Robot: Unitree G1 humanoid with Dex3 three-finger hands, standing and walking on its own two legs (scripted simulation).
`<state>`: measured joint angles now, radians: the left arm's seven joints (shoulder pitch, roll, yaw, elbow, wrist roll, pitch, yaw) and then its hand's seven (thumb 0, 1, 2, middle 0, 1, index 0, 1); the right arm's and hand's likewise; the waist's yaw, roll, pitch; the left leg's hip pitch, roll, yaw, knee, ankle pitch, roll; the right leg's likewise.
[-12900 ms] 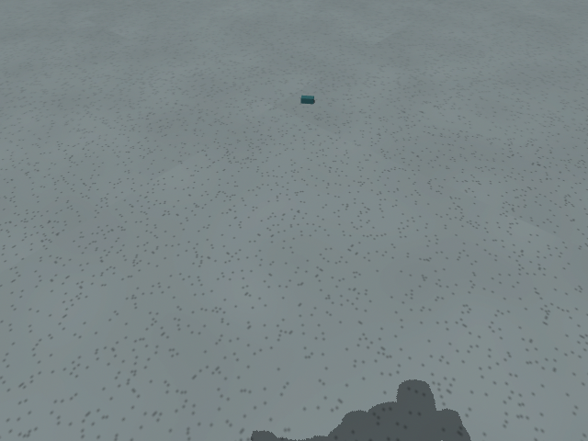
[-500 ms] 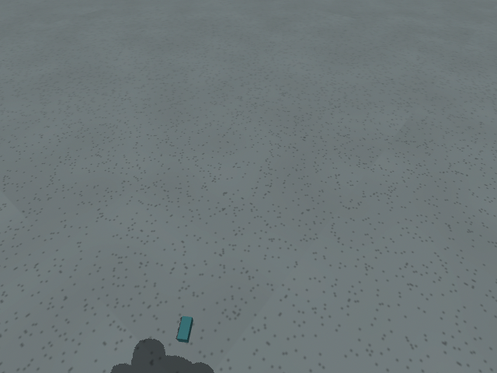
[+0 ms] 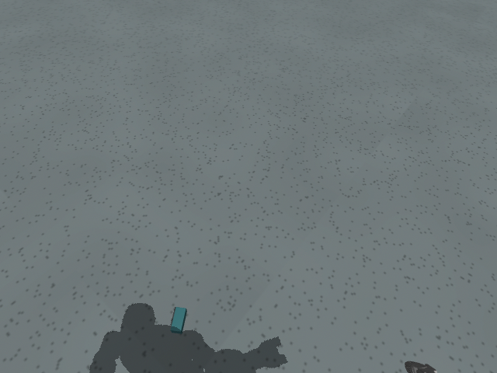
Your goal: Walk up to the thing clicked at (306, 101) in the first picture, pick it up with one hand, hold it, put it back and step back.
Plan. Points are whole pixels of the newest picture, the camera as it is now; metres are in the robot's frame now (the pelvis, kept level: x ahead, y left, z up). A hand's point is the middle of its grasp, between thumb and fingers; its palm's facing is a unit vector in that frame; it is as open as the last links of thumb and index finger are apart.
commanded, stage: walk up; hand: left
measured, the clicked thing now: (179, 320) +0.40 +0.24 -0.75
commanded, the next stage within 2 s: none
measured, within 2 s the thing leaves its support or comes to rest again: neither
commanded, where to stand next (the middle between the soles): +0.02 -0.01 m, yaw +2 degrees
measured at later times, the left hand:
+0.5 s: hand out of the picture +0.09 +0.26 -0.16, palm faces +0.03 -0.93 -0.36, open 7.4 cm
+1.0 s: hand out of the picture +0.04 +0.24 -0.14, palm faces +0.07 -0.93 -0.35, open 7.4 cm
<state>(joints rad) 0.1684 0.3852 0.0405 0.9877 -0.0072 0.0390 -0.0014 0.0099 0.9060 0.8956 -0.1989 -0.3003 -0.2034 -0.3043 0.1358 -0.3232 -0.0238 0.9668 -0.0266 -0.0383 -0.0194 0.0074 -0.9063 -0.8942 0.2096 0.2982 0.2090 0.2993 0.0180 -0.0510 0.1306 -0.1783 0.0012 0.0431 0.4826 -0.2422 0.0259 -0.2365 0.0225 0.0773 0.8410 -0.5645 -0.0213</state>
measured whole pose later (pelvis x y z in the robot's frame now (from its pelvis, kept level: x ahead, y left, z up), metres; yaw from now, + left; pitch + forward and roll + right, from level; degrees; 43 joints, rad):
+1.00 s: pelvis -0.03 -0.02 +0.01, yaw +3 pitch -4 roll +0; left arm 0.09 0.35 0.02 1.12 0.01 -0.01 -0.02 0.01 0.90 0.90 -0.20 -0.30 -0.20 -0.30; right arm 0.08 -0.35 -0.01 1.08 -0.01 -0.01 0.01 0.01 -0.91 -0.89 0.21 0.30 0.21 0.30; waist 0.01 0.02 0.06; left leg -0.08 0.02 -0.06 0.36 -0.22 -0.03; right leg -0.13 -0.02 -0.01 0.36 -0.17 0.02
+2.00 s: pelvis -0.05 -0.02 +0.00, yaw +4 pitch -3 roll +0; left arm 0.05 0.36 0.05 1.08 0.00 0.02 -0.01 0.01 0.90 0.90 -0.20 -0.30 -0.21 -0.30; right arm 0.07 -0.37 -0.02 1.07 0.00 0.01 0.00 0.01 -0.91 -0.89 0.21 0.30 0.21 0.30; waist 0.00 0.00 0.13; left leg -0.17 0.02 -0.06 0.44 -0.23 -0.03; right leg -0.22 -0.03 -0.01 0.44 -0.18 0.01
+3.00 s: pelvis -0.05 -0.03 -0.01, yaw +3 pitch -2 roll +1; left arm 0.00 0.32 0.03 0.85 0.02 0.02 0.01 0.01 0.90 0.90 -0.20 -0.30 -0.21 -0.31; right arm 0.16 -0.37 -0.03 0.91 0.00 0.03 -0.02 0.00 -0.91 -0.89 0.21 0.30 0.21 0.30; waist -0.01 0.01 0.18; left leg -0.35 -0.03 -0.04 0.93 -0.53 -0.01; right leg -0.38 -0.03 -0.04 0.61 -0.19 -0.02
